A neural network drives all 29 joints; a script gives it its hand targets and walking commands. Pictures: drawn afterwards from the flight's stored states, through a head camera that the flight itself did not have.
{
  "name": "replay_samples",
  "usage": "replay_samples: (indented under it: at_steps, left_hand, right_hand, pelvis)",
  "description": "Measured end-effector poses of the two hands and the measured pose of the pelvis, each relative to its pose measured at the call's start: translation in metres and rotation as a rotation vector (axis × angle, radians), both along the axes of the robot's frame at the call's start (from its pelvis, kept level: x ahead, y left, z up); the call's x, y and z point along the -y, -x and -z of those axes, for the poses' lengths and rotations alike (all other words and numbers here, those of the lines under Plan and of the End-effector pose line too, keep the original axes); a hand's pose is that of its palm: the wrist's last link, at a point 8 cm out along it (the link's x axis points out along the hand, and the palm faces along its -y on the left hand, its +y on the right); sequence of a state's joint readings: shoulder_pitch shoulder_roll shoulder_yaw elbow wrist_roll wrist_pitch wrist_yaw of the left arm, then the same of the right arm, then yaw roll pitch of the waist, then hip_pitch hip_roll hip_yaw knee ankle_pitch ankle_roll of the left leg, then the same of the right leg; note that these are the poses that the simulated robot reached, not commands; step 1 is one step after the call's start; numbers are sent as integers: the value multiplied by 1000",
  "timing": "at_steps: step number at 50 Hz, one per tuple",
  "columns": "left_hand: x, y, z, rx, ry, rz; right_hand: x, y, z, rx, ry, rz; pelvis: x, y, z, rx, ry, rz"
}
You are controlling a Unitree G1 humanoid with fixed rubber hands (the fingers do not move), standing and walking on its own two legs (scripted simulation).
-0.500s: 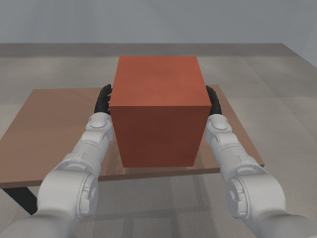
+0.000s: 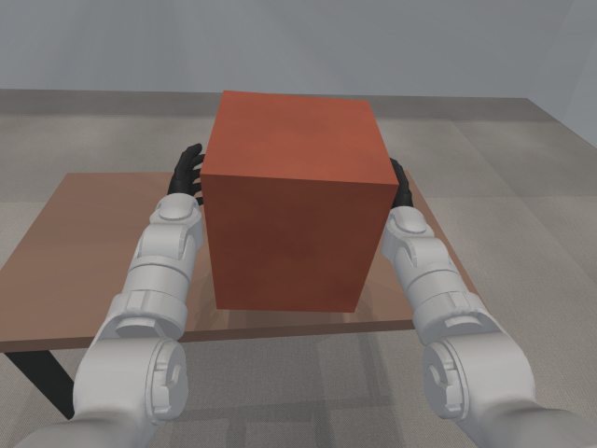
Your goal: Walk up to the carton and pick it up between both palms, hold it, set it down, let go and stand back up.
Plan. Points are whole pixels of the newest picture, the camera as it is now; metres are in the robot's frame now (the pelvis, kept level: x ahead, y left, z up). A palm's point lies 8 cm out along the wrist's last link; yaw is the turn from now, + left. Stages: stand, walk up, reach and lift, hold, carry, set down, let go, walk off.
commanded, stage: reach and lift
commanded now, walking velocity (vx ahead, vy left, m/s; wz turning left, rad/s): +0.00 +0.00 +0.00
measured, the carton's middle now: (291, 206) +0.42 -0.01 +0.14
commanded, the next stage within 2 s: hold in 1.36 s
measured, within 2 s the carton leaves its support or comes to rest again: neither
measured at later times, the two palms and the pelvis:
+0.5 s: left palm (180, 200) +0.38 +0.14 +0.19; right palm (406, 211) +0.36 -0.16 +0.18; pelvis +0.00 +0.00 +0.00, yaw +0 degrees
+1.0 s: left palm (173, 189) +0.37 +0.14 +0.21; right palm (407, 201) +0.36 -0.16 +0.19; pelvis -0.01 +0.00 +0.00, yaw +0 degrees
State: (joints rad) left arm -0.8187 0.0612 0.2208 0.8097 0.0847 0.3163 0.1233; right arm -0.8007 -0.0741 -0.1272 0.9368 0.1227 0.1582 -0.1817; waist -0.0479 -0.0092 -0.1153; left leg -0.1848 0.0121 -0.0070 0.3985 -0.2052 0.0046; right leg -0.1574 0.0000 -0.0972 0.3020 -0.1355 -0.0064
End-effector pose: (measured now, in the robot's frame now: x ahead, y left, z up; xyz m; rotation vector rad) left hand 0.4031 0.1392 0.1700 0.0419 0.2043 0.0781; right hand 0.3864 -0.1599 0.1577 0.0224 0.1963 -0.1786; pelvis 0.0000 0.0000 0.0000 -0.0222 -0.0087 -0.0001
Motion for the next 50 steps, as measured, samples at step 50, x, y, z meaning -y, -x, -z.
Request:
replay_samples:
  at_steps: [50]
  left_hand:
    - [-2, 30, -38, 30, -19, -4]
  right_hand:
    - [-1, 25, -36, 34, -17, -4]
  pelvis:
    - [1, 8, 0, 61, 1, 6]
